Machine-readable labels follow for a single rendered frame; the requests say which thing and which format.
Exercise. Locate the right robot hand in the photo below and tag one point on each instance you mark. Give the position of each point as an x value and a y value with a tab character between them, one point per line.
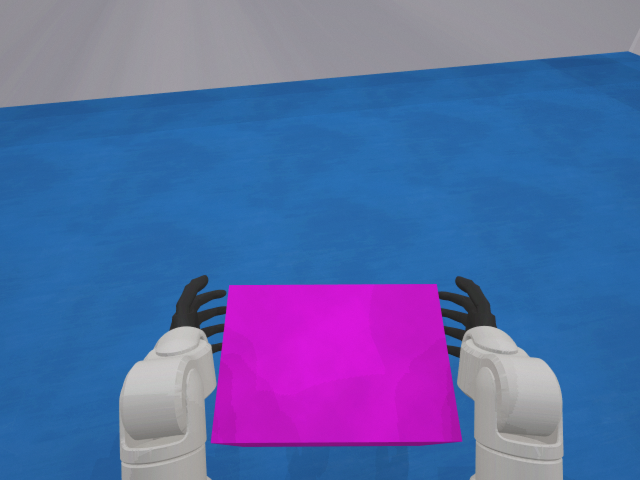
477	306

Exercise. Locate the carton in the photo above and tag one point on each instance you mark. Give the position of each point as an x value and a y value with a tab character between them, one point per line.
334	365

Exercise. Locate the left robot forearm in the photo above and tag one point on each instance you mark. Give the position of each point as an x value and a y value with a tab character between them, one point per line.
162	419

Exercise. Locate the right robot forearm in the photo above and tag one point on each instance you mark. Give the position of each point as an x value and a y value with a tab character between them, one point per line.
518	420

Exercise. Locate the left robot hand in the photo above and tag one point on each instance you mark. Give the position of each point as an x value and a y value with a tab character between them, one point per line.
188	305

